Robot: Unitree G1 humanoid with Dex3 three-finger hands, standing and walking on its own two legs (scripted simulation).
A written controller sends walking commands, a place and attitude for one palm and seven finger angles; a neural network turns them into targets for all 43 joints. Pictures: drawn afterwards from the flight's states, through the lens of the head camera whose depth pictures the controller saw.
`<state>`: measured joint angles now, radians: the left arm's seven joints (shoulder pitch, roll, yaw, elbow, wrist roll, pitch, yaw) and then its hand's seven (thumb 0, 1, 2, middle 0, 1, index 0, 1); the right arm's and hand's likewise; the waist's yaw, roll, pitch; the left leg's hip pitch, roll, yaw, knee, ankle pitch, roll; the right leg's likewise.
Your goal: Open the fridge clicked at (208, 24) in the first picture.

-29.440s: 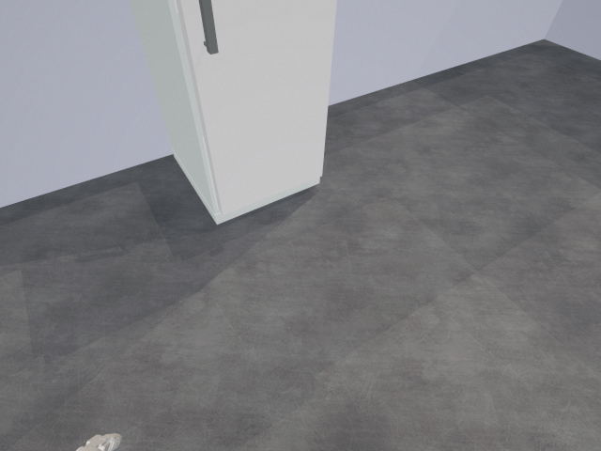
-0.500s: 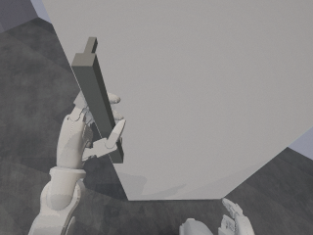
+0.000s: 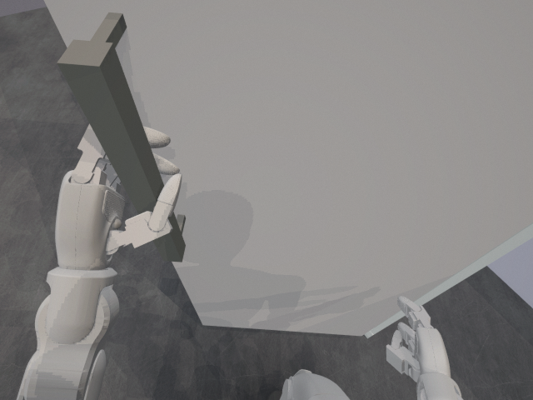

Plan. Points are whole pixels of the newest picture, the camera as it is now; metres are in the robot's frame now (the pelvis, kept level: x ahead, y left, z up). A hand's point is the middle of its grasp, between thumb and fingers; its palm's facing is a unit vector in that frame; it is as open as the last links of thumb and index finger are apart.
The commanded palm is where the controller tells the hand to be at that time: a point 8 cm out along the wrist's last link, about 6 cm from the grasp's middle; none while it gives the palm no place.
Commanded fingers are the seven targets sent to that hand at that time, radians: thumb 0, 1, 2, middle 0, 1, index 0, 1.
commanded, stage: walk backward, drawing the door open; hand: left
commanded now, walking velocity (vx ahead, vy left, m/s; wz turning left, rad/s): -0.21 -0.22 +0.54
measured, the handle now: (153, 173) +0.32 +0.14 +0.19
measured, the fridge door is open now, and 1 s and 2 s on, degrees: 53 70 68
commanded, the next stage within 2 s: stop walking and hold the door back in 0.40 s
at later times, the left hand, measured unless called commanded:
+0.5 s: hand (171, 333) +0.17 +0.09 +0.19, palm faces +0.51 -0.82 -0.26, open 6.8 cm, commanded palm +0.12 +0.13 +0.17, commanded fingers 0.00 0.90 0.90 -0.45 -1.40 -0.45 -1.40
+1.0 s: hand (180, 351) +0.15 +0.08 +0.20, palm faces +0.59 -0.79 -0.18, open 6.0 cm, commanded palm +0.12 +0.12 +0.17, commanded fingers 0.00 0.90 0.90 -0.45 -1.40 -0.45 -1.40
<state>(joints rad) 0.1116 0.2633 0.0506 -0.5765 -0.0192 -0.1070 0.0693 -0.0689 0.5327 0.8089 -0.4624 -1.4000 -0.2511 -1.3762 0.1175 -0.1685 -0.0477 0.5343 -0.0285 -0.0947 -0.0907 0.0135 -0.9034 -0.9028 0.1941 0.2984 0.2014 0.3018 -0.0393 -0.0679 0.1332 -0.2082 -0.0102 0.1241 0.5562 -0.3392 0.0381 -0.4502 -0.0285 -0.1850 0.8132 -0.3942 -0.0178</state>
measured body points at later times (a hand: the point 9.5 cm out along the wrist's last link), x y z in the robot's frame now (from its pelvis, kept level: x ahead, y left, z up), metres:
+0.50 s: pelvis -0.05 -0.17 +0.01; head +0.00 -0.16 +0.46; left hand +0.13 +0.13 +0.20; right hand +0.19 -0.36 -0.08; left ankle -0.11 -0.08 -0.65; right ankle +0.02 -0.26 -0.72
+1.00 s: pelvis -0.13 -0.24 +0.00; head -0.12 -0.24 +0.45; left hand +0.12 +0.12 +0.21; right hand +0.11 -0.31 -0.10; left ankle -0.13 -0.12 -0.72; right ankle -0.06 -0.35 -0.73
